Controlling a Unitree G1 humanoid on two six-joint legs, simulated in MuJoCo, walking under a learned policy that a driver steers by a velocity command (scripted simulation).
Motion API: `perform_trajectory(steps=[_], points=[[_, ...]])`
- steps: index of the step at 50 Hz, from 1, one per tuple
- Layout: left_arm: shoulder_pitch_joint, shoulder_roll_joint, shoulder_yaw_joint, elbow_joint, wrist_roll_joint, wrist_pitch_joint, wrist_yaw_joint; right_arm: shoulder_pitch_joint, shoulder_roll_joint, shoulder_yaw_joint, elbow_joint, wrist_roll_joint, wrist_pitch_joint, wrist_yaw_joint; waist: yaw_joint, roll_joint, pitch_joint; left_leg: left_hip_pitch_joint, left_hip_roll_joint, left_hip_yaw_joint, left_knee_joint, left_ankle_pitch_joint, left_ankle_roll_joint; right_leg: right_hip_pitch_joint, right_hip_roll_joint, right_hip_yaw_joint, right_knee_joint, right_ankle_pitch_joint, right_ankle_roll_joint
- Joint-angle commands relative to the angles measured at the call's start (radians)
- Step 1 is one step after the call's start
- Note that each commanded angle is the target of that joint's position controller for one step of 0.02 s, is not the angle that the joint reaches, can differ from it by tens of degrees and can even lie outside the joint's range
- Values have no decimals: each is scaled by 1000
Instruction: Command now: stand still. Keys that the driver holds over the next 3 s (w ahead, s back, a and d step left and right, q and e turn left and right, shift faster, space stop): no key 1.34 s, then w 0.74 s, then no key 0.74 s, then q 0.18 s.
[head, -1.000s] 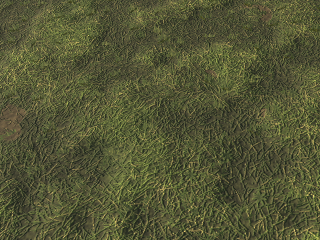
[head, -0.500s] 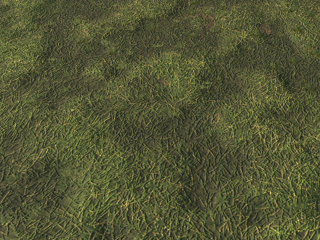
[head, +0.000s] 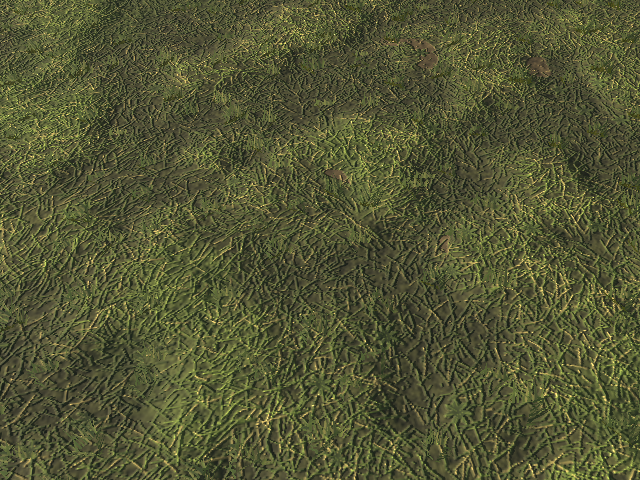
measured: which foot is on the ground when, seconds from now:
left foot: down 0.00-1.00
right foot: down 0.00-1.00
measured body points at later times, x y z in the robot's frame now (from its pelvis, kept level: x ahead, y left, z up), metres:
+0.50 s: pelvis +0.00 +0.01 +0.00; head +0.01 +0.01 +0.45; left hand +0.06 +0.27 -0.15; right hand +0.05 -0.25 -0.15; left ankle -0.01 +0.12 -0.74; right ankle +0.01 -0.12 -0.74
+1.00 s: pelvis +0.00 +0.01 +0.00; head +0.01 +0.02 +0.45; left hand +0.03 +0.26 -0.15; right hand +0.02 -0.23 -0.15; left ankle -0.01 +0.12 -0.74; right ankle +0.01 -0.12 -0.74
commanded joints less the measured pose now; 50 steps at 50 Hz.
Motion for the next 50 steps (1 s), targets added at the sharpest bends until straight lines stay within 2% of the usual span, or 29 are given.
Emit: perform_trajectory(steps=[1, 24, 50], points=[[-8, 115, 20, -22, -1, -11, 5, -3, -115, -18, -25, 0, -8, -4, -3, 3, -40, -33, 47, -46, -96, 113, 24, 38, -49, 42, -65, 181, -24], [13, 91, 1, 109, -5, -8, 12, 92, -95, -1, 28, 1, -9, -14, 0, 1, -16, -46, 30, -38, -109, 99, 28, 25, -40, 17, -77, 148, -15], [76, 61, -16, 163, -8, -7, 20, 187, -58, 5, 33, 4, -11, -15, 3, 4, 1, -52, 26, -41, -114, 114, 38, 8, -38, 5, -76, 140, -5]])
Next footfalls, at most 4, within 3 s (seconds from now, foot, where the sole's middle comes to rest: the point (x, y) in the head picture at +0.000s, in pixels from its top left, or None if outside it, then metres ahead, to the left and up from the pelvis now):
1.66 right None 0.11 -0.13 -0.78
2.14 left None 0.49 0.09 -0.77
2.54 right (403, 463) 0.55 -0.14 -0.78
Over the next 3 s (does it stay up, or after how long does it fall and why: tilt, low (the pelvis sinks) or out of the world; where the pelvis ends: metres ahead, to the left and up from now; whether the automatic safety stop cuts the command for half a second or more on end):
stays up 0.49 -0.02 -0.01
